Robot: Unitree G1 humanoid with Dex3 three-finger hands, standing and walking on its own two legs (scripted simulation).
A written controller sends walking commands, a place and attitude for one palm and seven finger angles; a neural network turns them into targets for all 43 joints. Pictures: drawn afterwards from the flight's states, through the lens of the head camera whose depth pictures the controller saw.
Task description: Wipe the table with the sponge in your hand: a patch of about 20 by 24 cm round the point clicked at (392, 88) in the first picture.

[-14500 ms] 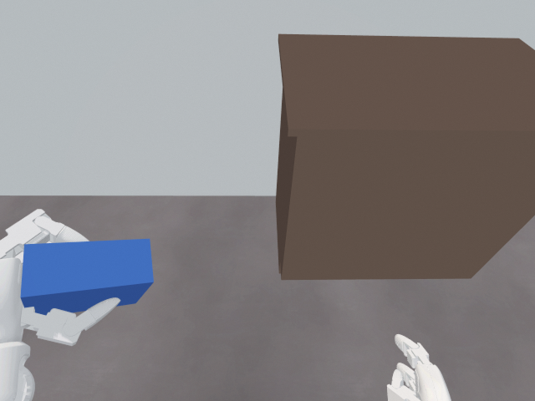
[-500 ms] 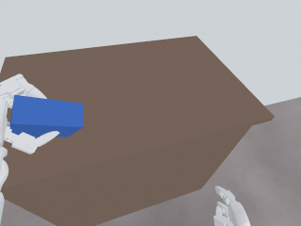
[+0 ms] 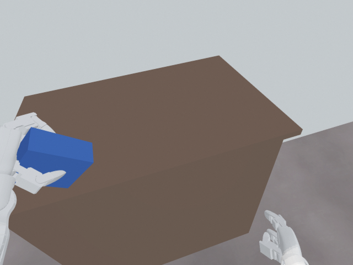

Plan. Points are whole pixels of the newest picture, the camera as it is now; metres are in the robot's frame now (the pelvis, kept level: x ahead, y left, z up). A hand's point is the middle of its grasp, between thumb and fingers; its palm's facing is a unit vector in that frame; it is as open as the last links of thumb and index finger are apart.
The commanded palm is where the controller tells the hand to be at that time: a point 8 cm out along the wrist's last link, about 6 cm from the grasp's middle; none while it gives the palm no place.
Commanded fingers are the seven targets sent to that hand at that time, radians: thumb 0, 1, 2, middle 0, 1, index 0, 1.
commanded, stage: turn the palm down, sponge in hand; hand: left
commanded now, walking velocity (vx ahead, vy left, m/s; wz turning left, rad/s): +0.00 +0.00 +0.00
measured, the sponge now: (61, 162) +0.25 +0.27 +0.16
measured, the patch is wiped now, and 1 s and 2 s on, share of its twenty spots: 0.00 0.00 0.00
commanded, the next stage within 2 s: move the sponge above the wiping area in 1.60 s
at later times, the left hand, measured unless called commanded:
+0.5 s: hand (52, 143) +0.26 +0.28 +0.20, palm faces +0.25 -0.36 -0.90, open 9.5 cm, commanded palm +0.21 +0.29 +0.27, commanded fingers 0.00 0.10 1.30 -1.20 -1.60 -1.20 -1.60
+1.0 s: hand (34, 135) +0.25 +0.30 +0.23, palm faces +0.26 -0.17 -0.95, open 9.5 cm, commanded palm +0.20 +0.31 +0.31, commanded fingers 0.00 0.10 1.30 -1.20 -1.60 -1.20 -1.60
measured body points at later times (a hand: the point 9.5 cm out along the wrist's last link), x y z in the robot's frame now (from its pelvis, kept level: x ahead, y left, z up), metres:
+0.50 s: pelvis +0.02 +0.00 -0.01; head +0.00 -0.05 +0.44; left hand +0.24 +0.29 +0.25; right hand +0.24 -0.24 -0.09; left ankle +0.02 +0.13 -0.73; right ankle +0.04 -0.06 -0.73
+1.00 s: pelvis +0.00 +0.03 +0.01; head -0.02 -0.01 +0.45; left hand +0.23 +0.30 +0.28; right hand +0.29 -0.13 -0.04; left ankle +0.02 +0.13 -0.73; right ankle +0.04 -0.06 -0.73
